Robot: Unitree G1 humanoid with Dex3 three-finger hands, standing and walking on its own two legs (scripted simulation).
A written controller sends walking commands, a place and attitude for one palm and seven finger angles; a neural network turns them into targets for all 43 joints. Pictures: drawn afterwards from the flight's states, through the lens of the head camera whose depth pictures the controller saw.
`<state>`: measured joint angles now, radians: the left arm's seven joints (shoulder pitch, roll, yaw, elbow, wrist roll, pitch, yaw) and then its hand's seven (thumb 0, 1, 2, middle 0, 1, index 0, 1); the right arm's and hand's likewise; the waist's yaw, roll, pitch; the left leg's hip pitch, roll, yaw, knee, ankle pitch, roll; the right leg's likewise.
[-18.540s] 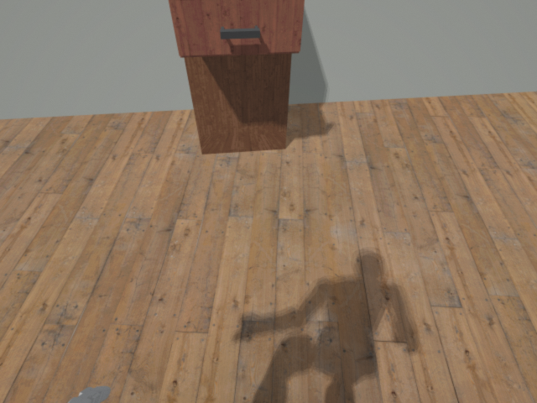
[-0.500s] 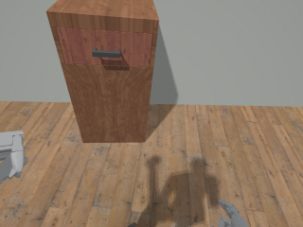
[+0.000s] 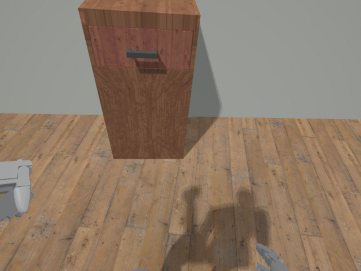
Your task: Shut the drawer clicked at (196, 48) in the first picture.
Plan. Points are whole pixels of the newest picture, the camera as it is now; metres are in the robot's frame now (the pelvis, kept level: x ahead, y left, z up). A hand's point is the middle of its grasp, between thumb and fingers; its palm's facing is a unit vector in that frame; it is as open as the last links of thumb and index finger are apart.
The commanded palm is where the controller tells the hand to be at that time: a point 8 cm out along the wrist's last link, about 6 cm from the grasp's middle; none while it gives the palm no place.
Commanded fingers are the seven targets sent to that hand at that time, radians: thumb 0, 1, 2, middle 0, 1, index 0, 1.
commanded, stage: stop stepping back and stand still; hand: left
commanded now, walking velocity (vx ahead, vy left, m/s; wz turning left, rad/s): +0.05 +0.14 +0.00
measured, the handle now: (142, 52) +0.97 +0.23 +0.04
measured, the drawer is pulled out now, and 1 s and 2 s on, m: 0.00 0.00 0.00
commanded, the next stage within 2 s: let the arm hang, fingers relaxed in 0.34 s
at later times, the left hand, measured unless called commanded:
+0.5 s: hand (32, 204) +0.19 +0.27 +0.12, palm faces +0.34 -0.78 -0.52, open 3.2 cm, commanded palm none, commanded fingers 0.00 0.90 0.90 -1.24 -1.43 -1.24 -1.43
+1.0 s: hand out of the picture -0.05 +0.22 -0.16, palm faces +0.11 -0.96 -0.25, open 5.1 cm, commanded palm none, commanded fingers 0.00 0.90 0.90 -0.24 -0.34 -0.24 -0.34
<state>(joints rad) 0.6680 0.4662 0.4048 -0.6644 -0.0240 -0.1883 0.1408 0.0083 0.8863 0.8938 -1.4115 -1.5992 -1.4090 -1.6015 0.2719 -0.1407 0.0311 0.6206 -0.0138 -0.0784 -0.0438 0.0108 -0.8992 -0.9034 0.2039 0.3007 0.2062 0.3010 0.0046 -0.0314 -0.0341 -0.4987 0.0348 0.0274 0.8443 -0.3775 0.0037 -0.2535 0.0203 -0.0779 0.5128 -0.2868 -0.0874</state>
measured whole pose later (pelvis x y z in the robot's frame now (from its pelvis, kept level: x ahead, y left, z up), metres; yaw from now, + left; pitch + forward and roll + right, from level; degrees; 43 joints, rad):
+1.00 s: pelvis +0.01 +0.03 +0.01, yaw +5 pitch -1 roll +0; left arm 0.31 0.20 0.00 1.13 0.01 0.02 0.02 0.00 0.91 0.89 -0.61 -0.78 -0.61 -0.75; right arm 0.29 -0.16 0.00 1.10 -0.01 0.03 -0.02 0.01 -0.91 -0.90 0.20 0.30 0.20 0.30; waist 0.01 0.03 0.06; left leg -0.21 0.02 0.06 0.42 -0.19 0.01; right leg -0.18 -0.03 -0.12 0.40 -0.21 -0.01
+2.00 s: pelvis +0.01 +0.03 +0.01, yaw +5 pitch -2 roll +0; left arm 0.24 0.16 0.02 1.16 0.02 -0.01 0.02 0.00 0.91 0.89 -0.20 -0.30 -0.20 -0.30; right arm 0.26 -0.16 -0.02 1.14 -0.02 0.01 -0.02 0.00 -0.91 -0.90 0.20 0.30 0.20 0.30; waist 0.00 0.02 0.05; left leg -0.19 0.02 0.07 0.41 -0.20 0.01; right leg -0.17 -0.02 -0.10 0.40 -0.21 -0.02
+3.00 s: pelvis +0.04 +0.01 +0.02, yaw +5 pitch -1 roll +0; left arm 0.10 0.30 0.02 1.14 0.01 -0.02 0.01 0.00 0.90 0.89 -0.21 -0.30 -0.20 -0.30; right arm 0.11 -0.32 -0.01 1.13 -0.01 0.00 -0.01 0.00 -0.91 -0.90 0.20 0.30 0.20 0.30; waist 0.00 0.03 0.05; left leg -0.10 0.04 0.07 0.30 -0.18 -0.02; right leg -0.08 0.01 -0.11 0.29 -0.20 -0.04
